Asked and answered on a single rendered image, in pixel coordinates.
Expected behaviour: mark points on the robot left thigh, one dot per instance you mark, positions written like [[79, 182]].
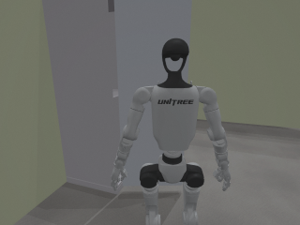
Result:
[[149, 177]]

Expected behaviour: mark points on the robot right forearm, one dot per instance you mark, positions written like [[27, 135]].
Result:
[[221, 152]]

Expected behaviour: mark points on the robot left forearm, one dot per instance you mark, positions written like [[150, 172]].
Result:
[[122, 151]]

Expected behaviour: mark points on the right robot hand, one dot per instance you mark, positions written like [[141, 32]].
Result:
[[223, 174]]

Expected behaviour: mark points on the humanoid robot head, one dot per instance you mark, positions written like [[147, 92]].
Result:
[[175, 49]]

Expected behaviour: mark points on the left robot hand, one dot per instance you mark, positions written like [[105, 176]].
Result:
[[116, 176]]

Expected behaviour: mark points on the fridge door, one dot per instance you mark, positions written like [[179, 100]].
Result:
[[142, 27]]

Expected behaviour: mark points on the robot right upper arm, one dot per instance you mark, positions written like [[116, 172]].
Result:
[[209, 98]]

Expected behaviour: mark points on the robot left upper arm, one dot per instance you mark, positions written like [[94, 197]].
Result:
[[135, 113]]

